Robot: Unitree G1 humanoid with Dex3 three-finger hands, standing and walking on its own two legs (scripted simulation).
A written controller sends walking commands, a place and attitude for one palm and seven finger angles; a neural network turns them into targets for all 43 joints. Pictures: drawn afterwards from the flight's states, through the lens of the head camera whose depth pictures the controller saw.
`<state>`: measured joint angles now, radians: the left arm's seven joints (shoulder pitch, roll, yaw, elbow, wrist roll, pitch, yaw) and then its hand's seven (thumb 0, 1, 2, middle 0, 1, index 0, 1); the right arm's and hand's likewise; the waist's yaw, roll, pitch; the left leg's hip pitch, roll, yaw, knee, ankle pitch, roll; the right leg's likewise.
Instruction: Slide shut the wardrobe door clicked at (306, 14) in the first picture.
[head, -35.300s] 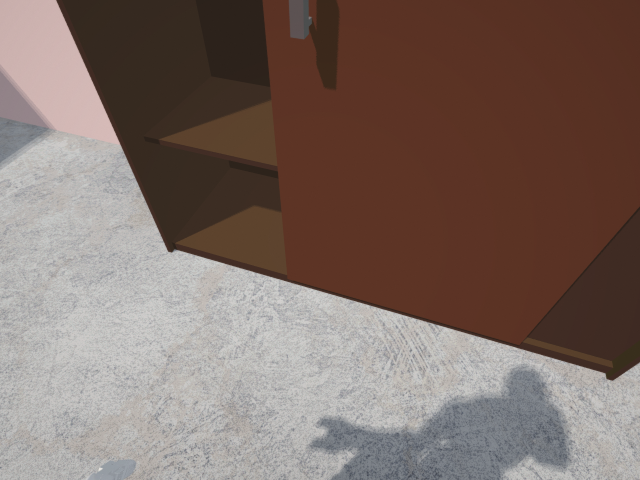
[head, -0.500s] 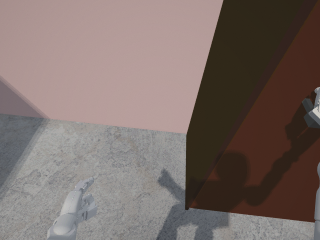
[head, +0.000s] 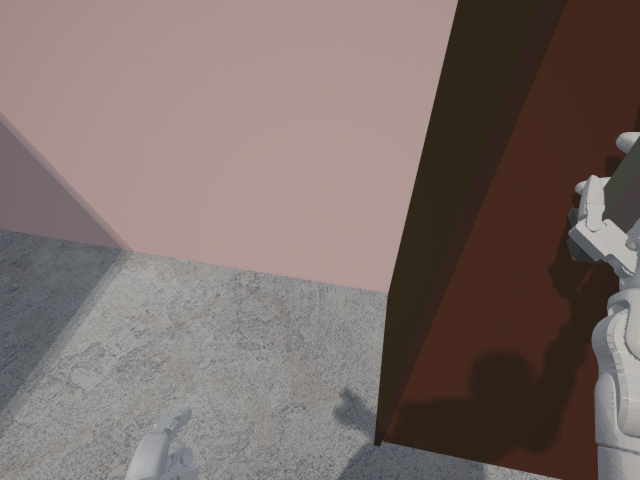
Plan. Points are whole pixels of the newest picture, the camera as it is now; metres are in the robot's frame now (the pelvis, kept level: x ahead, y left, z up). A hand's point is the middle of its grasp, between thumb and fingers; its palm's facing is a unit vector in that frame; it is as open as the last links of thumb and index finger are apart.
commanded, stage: stop walking and hold the door there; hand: right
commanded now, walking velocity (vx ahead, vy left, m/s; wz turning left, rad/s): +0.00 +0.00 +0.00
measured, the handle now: (618, 180) +0.36 -0.25 +0.25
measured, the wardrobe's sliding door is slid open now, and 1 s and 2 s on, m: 0.00 0.00 0.00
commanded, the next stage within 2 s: none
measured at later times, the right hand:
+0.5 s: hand (589, 221) +0.32 -0.22 +0.23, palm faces +0.32 +0.94 -0.08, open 7.1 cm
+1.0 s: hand (588, 221) +0.32 -0.22 +0.23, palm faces +0.39 +0.91 -0.13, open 7.2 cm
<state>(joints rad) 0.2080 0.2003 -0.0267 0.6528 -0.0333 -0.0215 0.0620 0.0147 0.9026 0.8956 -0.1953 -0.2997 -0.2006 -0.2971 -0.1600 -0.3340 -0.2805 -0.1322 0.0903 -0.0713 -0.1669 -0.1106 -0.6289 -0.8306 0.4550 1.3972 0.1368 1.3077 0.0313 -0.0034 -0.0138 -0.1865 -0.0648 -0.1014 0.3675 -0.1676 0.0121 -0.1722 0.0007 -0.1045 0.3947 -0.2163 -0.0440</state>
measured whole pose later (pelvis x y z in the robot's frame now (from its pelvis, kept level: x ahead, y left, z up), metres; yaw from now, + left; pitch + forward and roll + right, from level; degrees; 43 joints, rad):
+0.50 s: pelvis +0.02 -0.02 +0.00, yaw +0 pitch -1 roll +0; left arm 0.11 0.18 -0.04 0.63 -0.02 0.00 0.05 0.01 0.90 0.90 -0.20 -0.30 -0.20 -0.30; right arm -0.12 -0.28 -0.20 -0.27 0.10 -0.05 -0.17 -0.10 -0.64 -0.83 0.45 1.40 0.13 1.29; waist 0.00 0.00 0.01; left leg -0.18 -0.02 -0.08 0.40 -0.22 -0.01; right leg -0.15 0.04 -0.11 0.39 -0.24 -0.07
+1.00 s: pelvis +0.01 +0.00 +0.00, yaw +0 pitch +0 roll +1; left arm 0.17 0.22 -0.01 0.64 -0.03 0.01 0.08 0.01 0.90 0.90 -0.20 -0.30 -0.20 -0.30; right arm -0.07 -0.34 -0.30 -0.20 0.10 -0.07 -0.17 -0.13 -0.65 -0.82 0.45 1.40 0.11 1.28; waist 0.03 -0.03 -0.02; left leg -0.17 -0.07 -0.07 0.35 -0.18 0.02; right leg -0.16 -0.01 -0.10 0.39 -0.24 -0.04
